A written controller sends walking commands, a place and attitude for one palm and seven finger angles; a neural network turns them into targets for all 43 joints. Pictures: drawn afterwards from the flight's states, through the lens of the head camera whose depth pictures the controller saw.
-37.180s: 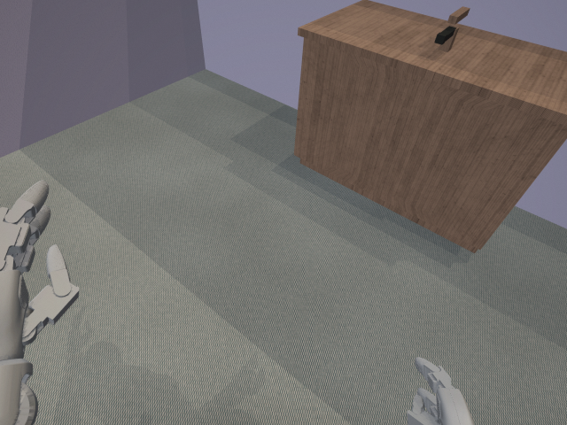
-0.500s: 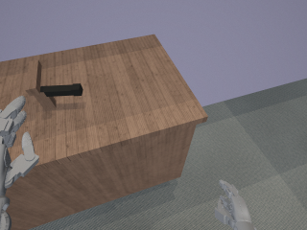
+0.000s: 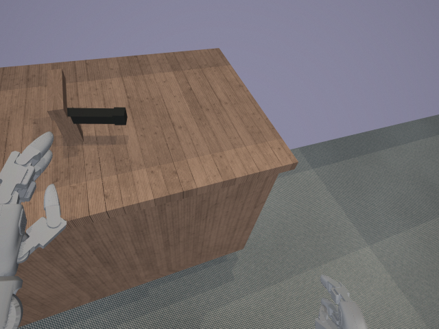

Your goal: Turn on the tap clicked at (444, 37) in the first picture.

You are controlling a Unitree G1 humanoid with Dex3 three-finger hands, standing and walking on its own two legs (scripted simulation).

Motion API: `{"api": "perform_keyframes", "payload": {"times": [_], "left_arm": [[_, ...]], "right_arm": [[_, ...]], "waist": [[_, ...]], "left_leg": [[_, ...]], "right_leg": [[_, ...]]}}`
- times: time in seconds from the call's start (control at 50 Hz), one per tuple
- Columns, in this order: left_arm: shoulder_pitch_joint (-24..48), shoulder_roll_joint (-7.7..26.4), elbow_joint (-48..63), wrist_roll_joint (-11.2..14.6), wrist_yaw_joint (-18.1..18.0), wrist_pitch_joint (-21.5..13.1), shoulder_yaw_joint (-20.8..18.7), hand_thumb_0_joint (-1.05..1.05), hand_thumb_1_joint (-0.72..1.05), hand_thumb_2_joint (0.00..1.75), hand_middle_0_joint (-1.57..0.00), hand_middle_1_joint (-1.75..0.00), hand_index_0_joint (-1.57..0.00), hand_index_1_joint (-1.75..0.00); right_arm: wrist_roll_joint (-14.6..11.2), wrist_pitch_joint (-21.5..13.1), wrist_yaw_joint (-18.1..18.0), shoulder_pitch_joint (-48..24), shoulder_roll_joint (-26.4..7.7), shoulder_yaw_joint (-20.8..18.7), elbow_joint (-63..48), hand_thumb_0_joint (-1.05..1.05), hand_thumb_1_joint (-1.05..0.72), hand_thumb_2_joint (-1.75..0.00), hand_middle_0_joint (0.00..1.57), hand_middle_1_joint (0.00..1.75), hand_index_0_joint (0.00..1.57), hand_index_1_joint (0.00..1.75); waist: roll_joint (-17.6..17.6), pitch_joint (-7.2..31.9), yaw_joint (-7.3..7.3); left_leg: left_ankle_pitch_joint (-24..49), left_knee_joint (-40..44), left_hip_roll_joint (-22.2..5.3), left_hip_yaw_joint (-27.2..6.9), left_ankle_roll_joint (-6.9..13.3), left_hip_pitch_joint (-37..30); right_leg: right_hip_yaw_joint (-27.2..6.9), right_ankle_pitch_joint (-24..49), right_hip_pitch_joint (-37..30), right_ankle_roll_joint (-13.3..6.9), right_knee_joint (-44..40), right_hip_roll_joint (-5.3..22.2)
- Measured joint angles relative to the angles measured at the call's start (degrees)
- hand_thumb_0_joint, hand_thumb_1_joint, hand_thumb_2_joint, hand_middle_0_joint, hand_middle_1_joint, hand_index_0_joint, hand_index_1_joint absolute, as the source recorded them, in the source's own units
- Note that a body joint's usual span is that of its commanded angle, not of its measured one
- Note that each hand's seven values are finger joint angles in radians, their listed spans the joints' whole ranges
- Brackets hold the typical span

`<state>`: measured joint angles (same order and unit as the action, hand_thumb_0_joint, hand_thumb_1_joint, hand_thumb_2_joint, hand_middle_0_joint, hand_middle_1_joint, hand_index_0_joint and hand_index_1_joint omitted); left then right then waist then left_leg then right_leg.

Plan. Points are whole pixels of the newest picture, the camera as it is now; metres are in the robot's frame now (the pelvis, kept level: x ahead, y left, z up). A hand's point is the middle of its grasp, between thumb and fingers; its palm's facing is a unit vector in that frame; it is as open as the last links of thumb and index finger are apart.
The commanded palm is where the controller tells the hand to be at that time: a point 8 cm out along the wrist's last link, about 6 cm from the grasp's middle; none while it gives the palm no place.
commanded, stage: come to a stop and stand still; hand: left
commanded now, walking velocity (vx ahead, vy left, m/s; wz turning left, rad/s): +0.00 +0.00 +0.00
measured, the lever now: (120, 116) +0.52 +0.26 +0.05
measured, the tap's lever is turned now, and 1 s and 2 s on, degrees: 75 75 75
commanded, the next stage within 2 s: look again from close up in 1.16 s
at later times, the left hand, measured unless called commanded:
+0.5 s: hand (30, 189) +0.25 +0.27 +0.16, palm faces +0.41 -0.84 -0.36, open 7.5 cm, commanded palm +0.18 +0.30 +0.18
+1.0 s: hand (53, 198) +0.24 +0.24 +0.16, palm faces +0.42 -0.84 -0.36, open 7.5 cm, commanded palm +0.18 +0.27 +0.18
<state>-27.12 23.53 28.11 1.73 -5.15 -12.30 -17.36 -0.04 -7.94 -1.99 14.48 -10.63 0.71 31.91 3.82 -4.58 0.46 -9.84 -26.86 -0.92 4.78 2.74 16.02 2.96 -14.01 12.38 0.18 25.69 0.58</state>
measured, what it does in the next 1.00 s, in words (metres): stands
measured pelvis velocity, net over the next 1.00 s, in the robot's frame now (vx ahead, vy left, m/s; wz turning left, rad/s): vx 0.03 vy -0.01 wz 0.04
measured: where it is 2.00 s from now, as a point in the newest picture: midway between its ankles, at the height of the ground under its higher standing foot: outside the picture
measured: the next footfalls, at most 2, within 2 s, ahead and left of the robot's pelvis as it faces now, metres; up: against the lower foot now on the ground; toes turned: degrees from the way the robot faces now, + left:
none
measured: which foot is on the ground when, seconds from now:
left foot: down 0.00-1.00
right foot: down 0.00-1.00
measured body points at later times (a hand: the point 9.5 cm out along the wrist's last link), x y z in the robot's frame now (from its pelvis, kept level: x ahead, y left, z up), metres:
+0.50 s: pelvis +0.03 +0.02 +0.00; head +0.06 +0.05 +0.45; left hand +0.22 +0.32 +0.18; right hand +0.24 -0.18 -0.06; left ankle +0.05 +0.09 -0.74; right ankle +0.02 -0.13 -0.74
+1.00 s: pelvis +0.03 -0.01 +0.00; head +0.05 +0.00 +0.45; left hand +0.21 +0.28 +0.18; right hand +0.22 -0.23 -0.07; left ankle +0.05 +0.09 -0.74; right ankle +0.02 -0.13 -0.74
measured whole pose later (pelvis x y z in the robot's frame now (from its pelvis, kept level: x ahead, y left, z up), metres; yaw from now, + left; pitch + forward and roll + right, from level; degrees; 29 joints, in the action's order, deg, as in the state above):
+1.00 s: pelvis +0.03 -0.01 +0.00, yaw +2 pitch -1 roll -1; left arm -24.7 20.0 25.9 2.9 -6.8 -10.0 -19.0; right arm -0.3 -4.9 -1.7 11.7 -11.9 0.7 33.3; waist -0.1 -2.2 -0.9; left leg -11.8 -26.0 -0.7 2.2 1.6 13.3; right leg 2.7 -12.9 7.3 -0.4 21.3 -1.0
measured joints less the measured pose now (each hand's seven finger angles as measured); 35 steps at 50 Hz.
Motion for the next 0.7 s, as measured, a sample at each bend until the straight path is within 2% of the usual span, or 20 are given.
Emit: {"api": "perform_keyframes", "payload": {"times": [0.06, 0.12, 0.16, 0.24, 0.34, 0.5, 0.7], "left_arm": [[3.2, 2.4, -0.6, 0.0, -0.7, -0.4, -4.2, 0.02, 0.88, 0.9, -0.22, -0.3, -0.22, -0.3], [6.5, 2.0, -0.9, 0.1, -1.6, -0.9, -7.1, 0.02, 0.88, 0.9, -0.21, -0.3, -0.21, -0.3], [7.0, 0.2, -0.5, 0.0, -1.9, -1.2, -7.2, 0.02, 0.88, 0.9, -0.21, -0.3, -0.21, -0.3], [6.1, -3.4, 0.0, -0.7, -1.7, -1.1, -3.8, 0.02, 0.89, 0.9, -0.2, -0.3, -0.2, -0.3], [5.9, -4.1, -2.0, -1.2, -1.0, 0.4, -1.1, 0.02, 0.89, 0.9, -0.2, -0.3, -0.21, -0.3], [5.9, -1.6, 0.2, 0.1, -1.1, 1.1, -3.3, 0.02, 0.89, 0.9, -0.21, -0.3, -0.21, -0.3], [2.2, -2.4, -0.6, 0.6, -1.2, 1.4, -2.7, 0.02, 0.89, 0.9, -0.21, -0.3, -0.21, -0.3]], "right_arm": [[0.2, -0.6, 0.2, 0.3, 1.3, 0.8, 0.4, 0.01, -0.9, -0.9, 0.2, 0.3, 0.2, 0.3], [0.4, -1.5, 1.0, -0.3, 1.7, 1.5, 1.5, 0.01, -0.9, -0.9, 0.2, 0.3, 0.2, 0.3], [0.4, -2.0, 1.7, -1.0, 1.8, 1.8, 2.3, 0.01, -0.9, -0.9, 0.2, 0.3, 0.2, 0.3], [0.5, -2.3, 2.5, -2.2, 1.8, 2.0, 2.7, 0.02, -0.9, -0.9, 0.21, 0.3, 0.21, 0.3], [0.6, -1.5, 2.2, -4.4, 2.0, 2.2, 1.8, 0.01, -0.9, -0.9, 0.21, 0.3, 0.21, 0.3], [0.4, 0.0, 1.7, -5.8, 1.2, 1.6, -0.2, 0.01, -0.9, -0.9, 0.21, 0.3, 0.21, 0.3], [-0.3, 2.4, 1.0, -3.6, -0.7, 0.3, 0.5, 0.01, -0.9, -0.9, 0.2, 0.3, 0.2, 0.3]], "waist": [[0.9, -1.0, -0.96], [0.7, -1.5, -1.93], [0.1, -1.2, -2.54], [-0.8, 0.3, -3.27], [-1.0, 0.6, -2.98], [-0.9, -0.4, -2.18], [-2.7, 1.4, -1.62]], "left_leg": [[0.1, -0.2, 0.9, -0.7, 0.5, 0.3], [-0.3, -0.7, 1.7, -1.2, 0.9, 0.5], [-0.7, -0.9, 1.8, -1.2, 1.2, 0.2], [-1.3, -0.3, 2.2, -0.8, 1.6, -0.5], [-1.6, 0.4, 2.4, -0.7, 1.6, -1.4], [-1.9, 0.5, 2.1, -1.1, 1.0, -1.8], [-2.4, 0.5, 1.3, -1.9, 0.0, -2.3]], "right_leg": [[-0.7, -0.4, 0.2, -0.2, 0.6, 0.0], [-1.3, 1.8, -0.3, 0.1, -0.2, 0.2], [-1.4, 2.0, -1.0, 0.9, -0.9, 0.3], [-1.8, 1.5, -1.9, 1.2, -1.9, 0.6], [-1.9, 1.5, -2.8, 1.7, -2.8, 0.9], [-1.5, 1.0, -3.4, 1.6, -3.1, 0.5], [-0.8, 0.7, -4.3, 0.7, -3.8, -0.3]]}}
